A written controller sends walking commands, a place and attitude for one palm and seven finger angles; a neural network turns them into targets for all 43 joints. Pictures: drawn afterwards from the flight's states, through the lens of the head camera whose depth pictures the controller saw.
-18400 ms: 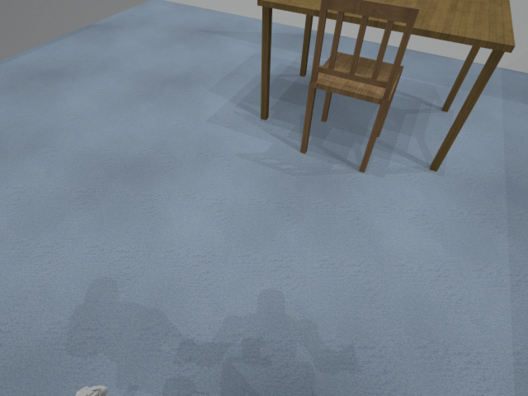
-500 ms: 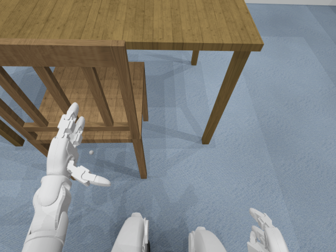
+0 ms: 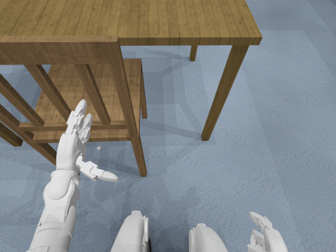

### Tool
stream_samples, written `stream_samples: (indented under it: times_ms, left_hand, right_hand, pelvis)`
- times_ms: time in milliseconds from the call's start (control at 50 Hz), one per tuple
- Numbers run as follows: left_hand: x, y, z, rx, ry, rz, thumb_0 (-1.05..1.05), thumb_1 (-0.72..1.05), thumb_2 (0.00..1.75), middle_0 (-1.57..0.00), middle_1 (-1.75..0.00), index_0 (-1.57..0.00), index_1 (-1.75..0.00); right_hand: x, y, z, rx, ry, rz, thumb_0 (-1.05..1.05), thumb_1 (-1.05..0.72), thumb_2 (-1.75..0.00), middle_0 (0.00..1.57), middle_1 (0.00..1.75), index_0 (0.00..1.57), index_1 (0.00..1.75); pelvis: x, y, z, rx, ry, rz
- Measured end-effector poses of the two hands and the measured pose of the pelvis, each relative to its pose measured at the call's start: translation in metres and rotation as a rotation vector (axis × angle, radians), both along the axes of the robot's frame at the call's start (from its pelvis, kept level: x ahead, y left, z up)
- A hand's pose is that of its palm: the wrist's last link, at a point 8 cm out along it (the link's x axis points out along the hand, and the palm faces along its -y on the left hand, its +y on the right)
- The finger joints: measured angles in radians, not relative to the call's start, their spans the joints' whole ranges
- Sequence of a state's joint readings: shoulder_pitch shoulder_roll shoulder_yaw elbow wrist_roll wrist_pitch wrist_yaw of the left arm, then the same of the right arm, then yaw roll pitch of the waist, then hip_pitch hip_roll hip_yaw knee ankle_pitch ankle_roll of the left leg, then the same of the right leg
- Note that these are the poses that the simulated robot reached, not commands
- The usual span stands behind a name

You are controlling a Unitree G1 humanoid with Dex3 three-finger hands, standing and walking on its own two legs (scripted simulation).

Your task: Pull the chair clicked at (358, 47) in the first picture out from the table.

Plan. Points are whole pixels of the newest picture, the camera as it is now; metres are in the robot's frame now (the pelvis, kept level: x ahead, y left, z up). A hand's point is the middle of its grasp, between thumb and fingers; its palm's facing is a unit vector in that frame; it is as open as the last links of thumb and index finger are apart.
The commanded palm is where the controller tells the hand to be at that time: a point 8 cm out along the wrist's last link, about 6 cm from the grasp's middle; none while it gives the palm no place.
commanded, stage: aim the fingers beside a spindle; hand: left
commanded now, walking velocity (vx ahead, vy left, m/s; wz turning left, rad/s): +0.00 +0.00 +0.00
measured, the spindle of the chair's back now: (56, 98) +0.49 +0.32 +0.02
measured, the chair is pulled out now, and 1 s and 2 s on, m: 0.00 0.00 0.00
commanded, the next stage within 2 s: none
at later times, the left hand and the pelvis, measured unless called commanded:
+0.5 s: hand (95, 145) +0.35 +0.19 +0.02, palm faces +0.08 -1.00 -0.05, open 16.9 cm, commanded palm +0.32 +0.24 +0.03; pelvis +0.00 -0.01 +0.00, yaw +0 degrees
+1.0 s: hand (92, 144) +0.35 +0.19 +0.04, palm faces +0.05 -1.00 -0.06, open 17.0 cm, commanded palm +0.32 +0.24 +0.02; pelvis +0.00 +0.00 +0.00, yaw +0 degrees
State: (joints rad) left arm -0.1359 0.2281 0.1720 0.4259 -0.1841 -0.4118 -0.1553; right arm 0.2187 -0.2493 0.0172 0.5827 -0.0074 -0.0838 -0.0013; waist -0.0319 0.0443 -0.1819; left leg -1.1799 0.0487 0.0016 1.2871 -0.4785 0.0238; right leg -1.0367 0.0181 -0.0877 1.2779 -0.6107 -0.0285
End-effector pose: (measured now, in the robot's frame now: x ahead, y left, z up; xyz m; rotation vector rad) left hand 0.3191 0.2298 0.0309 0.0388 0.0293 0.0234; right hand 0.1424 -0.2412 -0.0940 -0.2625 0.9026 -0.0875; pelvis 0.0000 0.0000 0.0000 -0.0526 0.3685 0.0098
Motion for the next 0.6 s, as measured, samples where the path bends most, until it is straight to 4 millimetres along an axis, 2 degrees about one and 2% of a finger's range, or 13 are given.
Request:
stream_samples:
  times_ms: [200, 280, 360, 440, 600]
  left_hand:
    - [0.0, 0.01, 0.003, 0.025, -0.025, 0.057, -0.01, -0.5, 0.3, -0.07, -0.08, -0.06, -0.08]
    - [0.001, 0.006, 0.005, 0.021, -0.023, 0.029, -0.01, -0.5, 0.3, -0.06, -0.08, -0.06, -0.08]
    - [0.003, -0.001, -0.003, 0.003, 0.006, 0.004, -0.01, -0.5, 0.3, -0.06, -0.08, -0.06, -0.08]
    - [0.006, 0.002, -0.01, -0.003, 0.017, 0.031, -0.01, -0.5, 0.3, -0.07, -0.08, -0.06, -0.08]
    - [0.003, 0.017, 0.01, 0.033, -0.039, 0.05, -0.02, -0.5, 0.3, -0.07, -0.08, -0.06, -0.08]
  right_hand:
    - [-0.001, -0.005, -0.002, -0.002, 0.004, 0.0, 0.01, -0.9, -0.9, 0.2, 0.3, 0.21, 0.3]
    - [-0.002, -0.008, -0.002, -0.003, 0.005, -0.002, 0.01, -0.9, -0.9, 0.2, 0.3, 0.21, 0.3]
    - [-0.002, -0.01, -0.002, -0.008, 0.007, -0.006, 0.01, -0.9, -0.9, 0.2, 0.3, 0.21, 0.3]
    - [-0.003, -0.014, -0.002, -0.018, 0.007, -0.014, 0.01, -0.9, -0.9, 0.2, 0.3, 0.21, 0.3]
    - [-0.004, -0.012, -0.002, -0.007, 0.017, -0.018, 0.01, -0.9, -0.9, 0.2, 0.3, 0.21, 0.3]
  pelvis:
    - [-0.002, -0.006, -0.002, 0.004, -0.002, 0.0]
    - [-0.002, -0.007, -0.002, 0.003, -0.003, 0.004]
    - [-0.002, -0.008, -0.001, 0.006, 0.001, 0.001]
    - [-0.002, -0.009, -0.004, 0.006, 0.007, -0.003]
    - [0.001, -0.008, 0.0, 0.005, 0.0, -0.001]
